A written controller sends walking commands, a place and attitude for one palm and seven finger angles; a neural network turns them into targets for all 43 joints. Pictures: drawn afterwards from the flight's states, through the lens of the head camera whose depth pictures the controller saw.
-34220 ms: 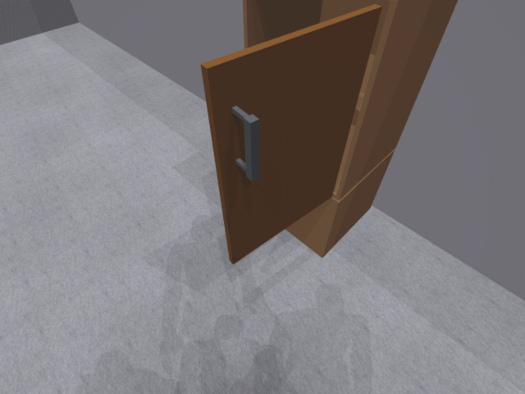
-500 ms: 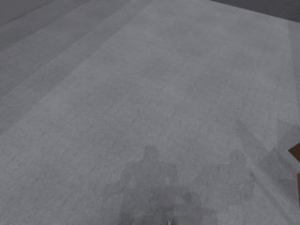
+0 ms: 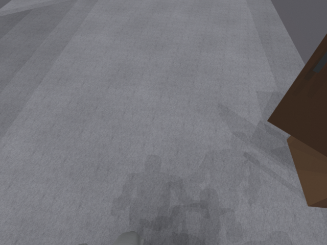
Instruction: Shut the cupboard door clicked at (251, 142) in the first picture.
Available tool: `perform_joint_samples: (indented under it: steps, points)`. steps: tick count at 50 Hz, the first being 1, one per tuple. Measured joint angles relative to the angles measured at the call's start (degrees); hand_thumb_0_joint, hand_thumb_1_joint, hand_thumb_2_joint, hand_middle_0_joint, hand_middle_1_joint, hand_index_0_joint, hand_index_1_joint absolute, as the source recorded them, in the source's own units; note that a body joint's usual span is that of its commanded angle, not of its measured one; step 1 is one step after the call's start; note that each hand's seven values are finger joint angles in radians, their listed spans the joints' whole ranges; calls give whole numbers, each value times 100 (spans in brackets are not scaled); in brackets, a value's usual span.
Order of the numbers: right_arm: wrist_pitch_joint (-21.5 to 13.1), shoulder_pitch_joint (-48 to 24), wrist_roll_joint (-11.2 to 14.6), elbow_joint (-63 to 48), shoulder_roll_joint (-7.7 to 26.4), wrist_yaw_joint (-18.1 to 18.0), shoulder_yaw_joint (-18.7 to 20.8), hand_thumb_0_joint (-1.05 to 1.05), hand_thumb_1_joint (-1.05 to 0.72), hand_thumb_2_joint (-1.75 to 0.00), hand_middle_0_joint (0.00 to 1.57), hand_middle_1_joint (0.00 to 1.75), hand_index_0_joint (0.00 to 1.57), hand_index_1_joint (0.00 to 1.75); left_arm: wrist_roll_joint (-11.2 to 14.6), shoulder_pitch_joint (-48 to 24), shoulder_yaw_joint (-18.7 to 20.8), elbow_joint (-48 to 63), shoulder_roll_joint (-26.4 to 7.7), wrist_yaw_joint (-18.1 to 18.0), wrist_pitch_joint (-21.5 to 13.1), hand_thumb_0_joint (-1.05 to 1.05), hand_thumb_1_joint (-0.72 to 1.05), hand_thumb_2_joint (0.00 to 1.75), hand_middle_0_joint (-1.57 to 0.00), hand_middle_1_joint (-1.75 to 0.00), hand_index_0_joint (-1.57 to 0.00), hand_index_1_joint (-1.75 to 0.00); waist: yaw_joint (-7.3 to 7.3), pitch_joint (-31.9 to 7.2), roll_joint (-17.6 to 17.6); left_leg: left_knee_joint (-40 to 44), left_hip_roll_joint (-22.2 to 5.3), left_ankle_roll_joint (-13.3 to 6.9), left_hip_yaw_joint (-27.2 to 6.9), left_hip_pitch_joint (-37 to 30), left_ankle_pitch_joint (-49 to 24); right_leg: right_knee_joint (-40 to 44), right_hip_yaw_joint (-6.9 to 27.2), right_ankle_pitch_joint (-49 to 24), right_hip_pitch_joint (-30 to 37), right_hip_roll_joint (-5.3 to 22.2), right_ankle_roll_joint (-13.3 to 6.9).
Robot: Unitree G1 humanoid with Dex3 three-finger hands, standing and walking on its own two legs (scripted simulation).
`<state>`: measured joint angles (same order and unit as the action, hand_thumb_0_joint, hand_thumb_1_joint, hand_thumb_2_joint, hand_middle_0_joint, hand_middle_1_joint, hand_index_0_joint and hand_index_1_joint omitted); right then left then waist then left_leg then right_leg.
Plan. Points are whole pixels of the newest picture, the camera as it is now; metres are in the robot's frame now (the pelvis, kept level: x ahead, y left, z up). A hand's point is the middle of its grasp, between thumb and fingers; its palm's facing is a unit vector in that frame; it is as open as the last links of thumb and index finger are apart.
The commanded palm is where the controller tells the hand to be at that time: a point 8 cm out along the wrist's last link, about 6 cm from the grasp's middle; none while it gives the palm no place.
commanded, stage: turn to face it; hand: left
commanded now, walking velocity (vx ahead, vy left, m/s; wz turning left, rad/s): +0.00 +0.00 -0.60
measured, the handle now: out of the picture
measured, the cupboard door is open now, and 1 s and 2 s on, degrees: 51 51 51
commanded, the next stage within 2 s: take the last steps up to it in 1.12 s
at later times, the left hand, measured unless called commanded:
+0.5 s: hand (104, 230) +0.17 +0.18 -0.16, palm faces -0.31 -0.91 -0.27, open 7.4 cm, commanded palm none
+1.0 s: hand (119, 229) +0.18 +0.15 -0.18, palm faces -0.49 -0.85 -0.19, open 7.4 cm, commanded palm none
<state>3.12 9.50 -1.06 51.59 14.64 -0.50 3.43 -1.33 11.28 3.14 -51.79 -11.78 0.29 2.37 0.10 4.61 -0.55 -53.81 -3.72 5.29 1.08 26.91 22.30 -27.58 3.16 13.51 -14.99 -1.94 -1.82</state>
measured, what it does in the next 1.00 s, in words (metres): steps on the spot, turning right: left foot, then right foot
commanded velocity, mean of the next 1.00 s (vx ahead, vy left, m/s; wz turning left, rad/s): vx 0.00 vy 0.00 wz -0.51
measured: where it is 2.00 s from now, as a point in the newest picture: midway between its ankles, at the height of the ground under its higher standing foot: outside the picture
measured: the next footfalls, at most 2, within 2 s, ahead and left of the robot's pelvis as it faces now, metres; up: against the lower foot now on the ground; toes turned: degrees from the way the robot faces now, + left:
left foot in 0.12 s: +0.07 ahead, +0.14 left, +0.00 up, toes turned -2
right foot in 0.52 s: +0.00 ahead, -0.12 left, +0.00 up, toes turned -25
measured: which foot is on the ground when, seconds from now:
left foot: up 0.00-0.10, down 0.12-0.52, up 0.54-0.96, down 0.98-1.00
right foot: down 0.00-0.14, up 0.16-0.50, down 0.52-0.98, up 1.00-1.00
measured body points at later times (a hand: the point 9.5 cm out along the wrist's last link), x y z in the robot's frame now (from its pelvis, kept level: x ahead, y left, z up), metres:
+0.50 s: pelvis +0.00 +0.01 -0.01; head +0.04 -0.02 +0.44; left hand +0.19 +0.23 -0.14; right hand -0.03 -0.25 -0.16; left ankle +0.03 +0.14 -0.74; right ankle -0.04 -0.10 -0.73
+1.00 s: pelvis +0.02 +0.02 -0.01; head +0.06 +0.02 +0.44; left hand +0.21 +0.19 -0.17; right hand -0.04 -0.26 -0.13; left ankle +0.08 +0.11 -0.74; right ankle -0.04 -0.10 -0.74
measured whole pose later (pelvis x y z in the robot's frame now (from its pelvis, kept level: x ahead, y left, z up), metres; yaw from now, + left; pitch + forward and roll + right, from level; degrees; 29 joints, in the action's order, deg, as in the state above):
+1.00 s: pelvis +0.02 +0.02 -0.01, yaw -33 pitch +1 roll -1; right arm 0.9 10.2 -0.9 51.9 13.2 -1.3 2.1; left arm -0.8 11.9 3.6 -53.6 -12.8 0.1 3.4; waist -0.3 2.8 1.9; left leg -32.2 -1.5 1.4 1.9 17.0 16.2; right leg -34.1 6.6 18.5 -18.2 -3.8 -0.1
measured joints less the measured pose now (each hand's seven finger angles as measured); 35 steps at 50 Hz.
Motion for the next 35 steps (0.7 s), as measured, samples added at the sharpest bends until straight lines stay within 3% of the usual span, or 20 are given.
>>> perform_joint_samples:
  steps: [3, 6, 8, 10, 12, 15, 22, 25, 26, 27, 29, 32, 35]
  points:
    - [-37, -80, 28, -46, -53, -24, -25, 1, -90, -89, 20, 30, 19, 30, -16, 39, 23, -23, -22, 6, 24, 0, 91, 90, -20, -30, -20, -30, -71, -20, 102, 718, 110, -33, -20, -292, 102, -84, 201, 18, -79, -69, 55]
    - [-156, -83, 59, -125, -100, -49, -82, 1, -90, -89, 20, 30, 19, 30, 9, 75, 66, -57, -84, -4, 90, 1, 91, 90, -20, -30, -20, -30, -89, -77, 194, 1993, 190, -91, 12, -845, -434, -380, 396, 150, -255, -159, 172]
    - [-244, -62, 15, -144, -171, -74, -130, 1, -90, -89, 20, 30, 20, 30, 57, 35, 106, -82, -181, 4, 160, 1, 91, 90, -20, -30, -20, -30, -86, -66, 327, 2126, 201, -434, 174, -913, -764, -1006, 423, 719, -509, -155, 196]
    - [-248, -17, -42, -176, -245, -78, -209, 1, -90, -89, 20, 30, 20, 30, 42, 1, 152, -85, -270, 25, 213, 1, 91, 90, -20, -30, -20, -30, -125, -18, 397, 2089, 123, -570, 354, -1009, -610, -2116, 201, 1358, -860, -129, 249]
    - [-245, 58, -73, -187, -298, -92, -252, 1, -90, -89, 20, 30, 20, 30, 15, -29, 200, -92, -329, 77, 238, 1, 91, 90, -20, -30, -20, -30, -127, -7, 367, 2241, 6, -580, 480, -1151, -591, -3009, -50, 1456, -1123, -61, 331]
    - [-237, 150, -90, -172, -325, -108, -267, 1, -90, -89, 20, 30, 20, 30, 14, -88, 241, -53, -373, 143, 263, 1, 91, 90, -20, -30, -20, -30, -116, 30, 250, 2479, -158, -549, 645, -1324, -691, -3470, -306, 1340, -1245, 115, 431]
    - [-227, 322, -90, -38, -229, -56, -159, 1, -90, -89, 20, 30, 20, 30, 18, -262, 215, 3, -332, 188, 263, 1, 91, 90, -20, -30, -20, -30, 1, 83, -38, 2388, -492, -408, 1128, -1444, -575, -2133, -603, 1186, -748, 382, 425]
    - [-191, 427, -67, 32, -112, -20, -86, 1, -90, -89, 20, 30, 20, 30, 16, -327, 163, 44, -286, 193, 192, 1, 91, 90, -20, -30, -20, -30, 69, 62, -164, 2007, -645, -276, 1306, -1366, -354, -1062, -737, 641, -265, 353, 319]
    - [-171, 490, -42, 46, -69, -4, -60, 1, -90, -89, 20, 30, 20, 30, 6, -322, 138, 79, -293, 191, 130, 1, 91, 90, -20, -30, -20, -30, 75, 18, -168, 1756, -681, -224, 1346, -1272, -228, -646, -736, 354, -81, 357, 171]
    - [-120, 469, -25, 98, 11, -1, -26, 1, -90, -89, 20, 30, 20, 30, -5, -356, 122, 65, -234, 158, 53, 1, 91, 90, -20, -30, -20, -30, 76, 37, -276, 1308, -704, -173, 1181, -1095, 163, -707, -725, 397, -127, 286, 52]
    - [28, 384, -3, 176, 146, -40, 9, 1, -90, -89, 20, 30, 20, 30, 22, -369, 49, 65, -112, 91, -41, 0, 91, 90, -20, -30, -20, -30, 114, 82, -420, 168, -477, -141, 617, -620, 705, -817, -669, 512, -177, 209, -16]
    - [100, 258, -3, 214, 194, -53, 33, 1, -90, -89, 20, 30, 20, 30, 47, -284, 9, 68, -11, -1, -45, 0, 91, 90, -20, -30, -20, -30, 106, 79, -389, -880, -216, -78, 286, -84, 428, -465, -474, 313, -69, 153, -1]
    - [66, 177, -19, 139, 144, -5, 18, 1, -90, -89, 20, 30, 19, 30, 47, -199, -17, 34, -3, -22, -24, 0, 91, 90, -20, -30, -20, -30, 124, 44, -248, -988, -139, -13, 142, 183, -29, -108, -300, 77, 24, 96, -45]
